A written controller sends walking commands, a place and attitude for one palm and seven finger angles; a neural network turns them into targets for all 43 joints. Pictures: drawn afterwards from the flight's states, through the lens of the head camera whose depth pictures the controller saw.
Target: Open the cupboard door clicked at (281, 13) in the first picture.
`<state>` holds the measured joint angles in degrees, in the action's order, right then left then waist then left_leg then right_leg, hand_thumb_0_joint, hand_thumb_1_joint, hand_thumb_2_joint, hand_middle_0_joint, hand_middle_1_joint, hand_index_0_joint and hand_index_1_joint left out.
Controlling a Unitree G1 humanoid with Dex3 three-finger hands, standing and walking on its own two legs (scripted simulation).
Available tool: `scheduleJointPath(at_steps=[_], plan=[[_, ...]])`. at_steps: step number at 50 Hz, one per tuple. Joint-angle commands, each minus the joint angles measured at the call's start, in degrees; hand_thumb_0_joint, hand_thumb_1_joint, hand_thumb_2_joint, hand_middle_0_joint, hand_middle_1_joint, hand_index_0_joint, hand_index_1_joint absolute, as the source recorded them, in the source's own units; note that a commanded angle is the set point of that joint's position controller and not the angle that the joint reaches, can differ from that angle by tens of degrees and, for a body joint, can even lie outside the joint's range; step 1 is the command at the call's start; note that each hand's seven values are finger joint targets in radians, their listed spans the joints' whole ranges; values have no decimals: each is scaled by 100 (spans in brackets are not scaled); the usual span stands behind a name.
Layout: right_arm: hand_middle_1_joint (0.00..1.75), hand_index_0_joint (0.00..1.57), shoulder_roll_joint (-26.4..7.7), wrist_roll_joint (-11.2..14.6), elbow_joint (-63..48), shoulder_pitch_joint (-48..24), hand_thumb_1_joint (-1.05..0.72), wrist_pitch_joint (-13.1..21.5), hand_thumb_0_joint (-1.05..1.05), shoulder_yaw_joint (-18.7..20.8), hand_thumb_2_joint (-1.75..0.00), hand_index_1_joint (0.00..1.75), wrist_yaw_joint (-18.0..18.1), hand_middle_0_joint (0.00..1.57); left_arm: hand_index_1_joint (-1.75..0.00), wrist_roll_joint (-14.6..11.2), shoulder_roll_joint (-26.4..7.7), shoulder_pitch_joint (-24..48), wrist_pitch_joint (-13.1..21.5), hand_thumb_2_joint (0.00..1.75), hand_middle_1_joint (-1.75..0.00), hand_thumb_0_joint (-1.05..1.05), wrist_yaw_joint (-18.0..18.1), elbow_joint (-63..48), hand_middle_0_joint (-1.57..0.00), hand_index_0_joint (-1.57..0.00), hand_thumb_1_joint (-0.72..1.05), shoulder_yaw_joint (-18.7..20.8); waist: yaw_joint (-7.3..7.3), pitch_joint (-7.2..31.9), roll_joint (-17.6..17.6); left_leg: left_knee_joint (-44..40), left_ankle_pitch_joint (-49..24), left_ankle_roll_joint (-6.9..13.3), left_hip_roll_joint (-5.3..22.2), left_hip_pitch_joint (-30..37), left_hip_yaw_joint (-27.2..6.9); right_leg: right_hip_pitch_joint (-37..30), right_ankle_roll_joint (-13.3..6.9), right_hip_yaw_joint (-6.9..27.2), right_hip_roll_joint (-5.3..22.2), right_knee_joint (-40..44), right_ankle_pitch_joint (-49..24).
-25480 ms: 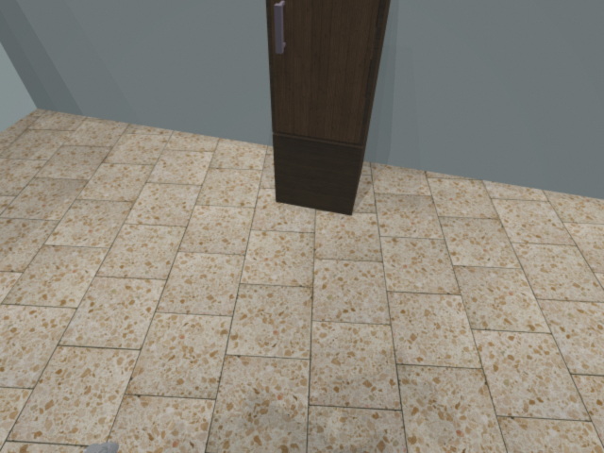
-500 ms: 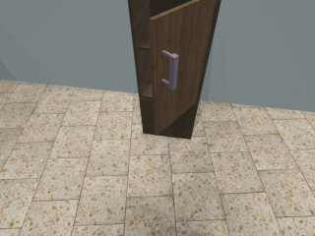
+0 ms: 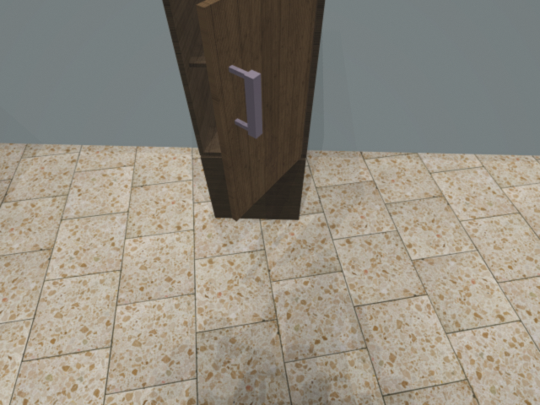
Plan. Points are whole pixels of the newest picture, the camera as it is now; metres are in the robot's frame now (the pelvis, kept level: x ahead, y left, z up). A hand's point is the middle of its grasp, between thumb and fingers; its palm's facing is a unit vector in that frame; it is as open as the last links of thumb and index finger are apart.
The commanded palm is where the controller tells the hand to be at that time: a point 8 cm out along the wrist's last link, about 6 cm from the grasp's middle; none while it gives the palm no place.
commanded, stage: walk to a spot facing it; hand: left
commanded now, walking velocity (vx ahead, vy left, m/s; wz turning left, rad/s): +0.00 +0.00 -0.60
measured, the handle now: (245, 102) +0.64 +0.09 +0.07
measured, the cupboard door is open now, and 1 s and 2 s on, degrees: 54 54 54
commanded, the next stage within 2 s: none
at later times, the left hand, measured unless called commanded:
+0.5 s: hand out of the picture +0.09 +0.18 -0.16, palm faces -0.18 -0.95 -0.26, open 7.4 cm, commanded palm none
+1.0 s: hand (226, 356) +0.22 +0.10 -0.16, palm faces -0.55 -0.79 -0.28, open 7.4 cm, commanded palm none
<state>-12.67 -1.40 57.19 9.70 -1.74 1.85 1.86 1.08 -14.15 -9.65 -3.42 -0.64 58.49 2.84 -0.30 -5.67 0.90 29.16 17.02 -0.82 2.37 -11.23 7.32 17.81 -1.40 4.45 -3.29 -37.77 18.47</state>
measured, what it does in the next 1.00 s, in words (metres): steps on the spot, turning right: left foot, then right foot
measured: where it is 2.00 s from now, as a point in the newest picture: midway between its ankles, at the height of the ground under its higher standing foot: outside the picture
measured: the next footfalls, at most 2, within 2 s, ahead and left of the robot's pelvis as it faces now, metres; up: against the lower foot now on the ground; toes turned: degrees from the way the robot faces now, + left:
left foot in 0.56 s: +0.09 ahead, +0.14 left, +0.00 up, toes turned -21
right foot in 0.84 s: +0.01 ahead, -0.15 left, +0.00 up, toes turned -31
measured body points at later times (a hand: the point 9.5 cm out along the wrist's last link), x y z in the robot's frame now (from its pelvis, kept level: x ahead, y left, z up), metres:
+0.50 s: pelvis +0.01 -0.01 +0.01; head +0.07 -0.03 +0.46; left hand +0.10 +0.23 -0.14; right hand +0.08 -0.28 -0.13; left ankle +0.03 +0.15 -0.69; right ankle +0.00 -0.10 -0.73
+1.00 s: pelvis +0.01 -0.03 +0.00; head +0.06 -0.07 +0.44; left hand +0.24 +0.14 -0.14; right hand -0.09 -0.29 -0.15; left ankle +0.07 +0.11 -0.67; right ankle -0.02 -0.13 -0.73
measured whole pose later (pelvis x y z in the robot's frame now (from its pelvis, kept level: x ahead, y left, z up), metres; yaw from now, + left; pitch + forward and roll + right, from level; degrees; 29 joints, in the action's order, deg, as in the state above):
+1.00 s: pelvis +0.01 -0.03 +0.00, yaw -34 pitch +1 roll +1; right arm -15.4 -0.5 52.1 10.6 -3.6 3.3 1.5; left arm 1.5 -14.4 -8.4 -2.6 -0.3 50.7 3.8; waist 1.0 -7.4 0.2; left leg 60.7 27.7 -4.2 4.4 -26.2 2.0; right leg 19.8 -1.6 2.5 -1.7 -34.4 15.2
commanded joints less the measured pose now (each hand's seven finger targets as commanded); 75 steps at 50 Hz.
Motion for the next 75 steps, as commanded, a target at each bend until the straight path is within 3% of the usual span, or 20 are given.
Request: scheduleJointPath(at_steps=[1, 3, 4, 5, 10, 25, 27, 29, 33, 40, 42, 44, 54, 56, 57, 58, 63, 71, 74, 75], plan=[[30, 20, -1155, -58, -464, -7, -90, 135, 0, 321, -90, 30, 87, 20, -30, -12, -527, -79, 84, 90, -30, 0, -4, -670, -20, -20, 90, 233, -105, 415, -1041, -765, -2294, 1012, 1995, 79, -1164, 207, 37, -231, 478, -1030, 1032], [30, 20, -1137, -26, -569, -267, -90, 91, 0, 343, -90, 30, 90, 20, -30, 12, -563, -764, 148, 90, -30, 0, -22, -522, -20, -20, 90, 310, -440, 508, -375, 476, -1796, 435, 1297, -400, -462, -725, -5, -199, 477, 642, -601], [30, 20, -766, 73, -704, -208, -90, 53, 0, 330, -90, 30, 63, 20, -30, 94, -1141, -994, 236, 90, -30, 0, 59, -487, -20, -20, 90, 429, -430, 617, 1407, 1880, 186, -74, 312, -1356, 142, -1233, -393, 1771, 1631, 1821, -2077], [30, 20, -698, 105, -803, -305, -90, 1, 0, 314, -90, 30, 22, 20, -30, 25, -1409, -1107, 242, 90, -30, 0, 119, -475, -20, -20, 90, 461, -504, 552, 1532, 3090, 2033, -178, -150, -1808, -292, -1088, -1043, 2804, 2403, 2185, -2835], [30, 20, -435, 78, -678, -316, -90, -24, 0, 288, -90, 30, 1, 20, -30, 11, -837, -495, 284, 90, -30, 0, 251, -705, -20, -20, 90, 419, -102, 761, 415, 3579, 806, -249, 89, -1984, -955, -1080, -1076, 1972, 1556, 1721, -2670], [30, 20, -450, 180, -840, -14, -90, 135, 0, 285, -90, 30, 89, 20, -30, 20, -934, -311, 201, 90, -30, 0, 186, -854, -20, -20, 90, 500, 121, 986, 690, 51, 47, -123, -253, -114, -1001, -374, -611, 2427, 955, 1314, -2581], [30, 20, -1184, 48, -816, 337, -90, 246, 0, 398, -90, 30, 151, 20, -30, -79, -430, -334, 180, 90, -30, 0, 114, -1045, -20, -20, 90, 377, 235, 984, -1445, -1358, -279, 453, 1573, 1535, -2744, 1651, 16, 1105, -226, 51, 166], [30, 20, -1507, -59, -1125, 223, -90, 199, 0, 403, -90, 30, 195, 20, -30, 24, -587, -122, 273, 90, -30, 0, -39, -1368, -20, -20, 90, 421, 135, 595, -766, -1367, -1213, 1425, 2741, 89, -3239, 1581, 409, -62, 177, -2247, 1558], [30, 20, -959, -102, -1084, 163, -90, 238, 0, 259, -90, 30, 143, 20, -30, 2, -421, 7, 152, 90, -30, 0, -118, -1181, -20, -20, 90, 355, -8, 688, -1368, -548, -3876, 794, 1447, 581, -1179, 1687, 461, -396, 314, -2662, 995], [30, 20, -1285, -19, -1036, 278, -90, 147, 0, 373, -90, 30, 37, 20, -30, -21, -601, -368, 219, 90, -30, 0, -203, -1061, -20, -20, 90, 323, -213, 865, -1014, 688, -2634, 204, 1229, -260, -396, -949, 136, -1033, 179, 803, -740], [30, 20, -639, 123, -1432, -61, -90, 120, 0, 232, -90, 30, -19, 20, -30, 24, -1793, -1175, 305, 90, -30, 0, -12, -857, -20, -20, 90, 544, -608, 1158, 1712, 3360, 2212, -358, 41, -2320, -32, -2113, -1080, 2416, 2688, 1740, -4035], [30, 20, -764, 121, -1304, -161, -90, 63, 0, 244, -90, 30, 20, 20, -30, 17, -1559, -688, 219, 90, -30, 0, 105, -978, -20, -20, 90, 510, -412, 951, 1471, 4021, 1814, -259, 321, -2520, -882, -1395, -1336, 2357, 2185, 1775, -1902], [30, 20, -536, 51, -887, 694, -90, 158, 0, 222, -90, 30, -98, 20, -30, 35, -1127, 215, 211, 90, -30, 0, 28, -1142, -20, -20, 90, 393, 187, 597, 782, 670, 534, -198, -149, -153, -318, 521, -807, 1769, 1160, 2025, 1342], [30, 20, -934, -4, -669, 1422, -90, 280, 0, 296, -90, 30, -12, 20, -30, -2, -693, 346, 214, 90, -30, 0, -49, -1280, -20, -20, 90, 297, 551, 635, -511, -984, 1362, 126, 667, 1407, -1294, 2031, -317, 1177, 377, 791, 2016], [30, 20, -1587, -144, -619, 1869, -90, 349, 0, 407, -90, 30, 42, 20, -30, -69, -354, 561, 227, 90, -30, 0, -113, -1513, -20, -20, 90, 235, 762, 533, -2186, -2049, 2821, 820, 2459, 1560, -3616, 2880, 68, -153, -302, -1173, 1884], [30, 20, -1703, -110, -636, 1810, -90, 396, 0, 418, -90, 30, 88, 20, -30, -7, -552, 1103, 315, 90, -30, 0, -202, -1713, -20, -20, 90, 312, 740, 175, -1239, -2366, 2714, 1282, 3011, 847, -3979, 2908, 92, -43, 378, -2007, 1413], [30, 20, -794, -87, -586, 1408, -90, 559, 0, 141, -90, 30, 33, 20, -30, 72, -94, 790, 306, 90, -30, 0, -392, -1305, -20, -20, 90, 225, 256, 243, -1083, -1580, -941, 552, 1571, 889, -882, 2529, 255, -594, 695, -2524, -187], [30, 20, -845, -126, -249, 1929, -90, 515, 0, 171, -90, 30, -32, 20, -30, 40, -90, 1347, 321, 90, -30, 0, -400, -1293, -20, -20, 90, 131, 413, 177, -1277, -1165, -1966, 447, 1795, 765, 210, 1029, 16, -1296, 488, -295, -42], [30, 20, -947, -28, -325, 1527, -90, 493, 0, 163, -90, 30, -63, 20, -30, 58, -502, -351, 427, 90, -30, 0, -326, -707, -20, -20, 90, 284, -489, 910, -577, 1080, -3066, 128, 1450, -311, 756, -1889, -369, -1384, 162, 573, -262], [30, 20, -590, 117, -552, 1311, -90, 522, 0, 86, -90, 30, -140, 20, -30, 80, -1250, -1431, 513, 90, -30, 0, -219, -441, -20, -20, 90, 501, -971, 1592, 951, 3018, -1072, -142, 858, -2099, 1009, -3672, -910, 692, 1664, 1224, 513]])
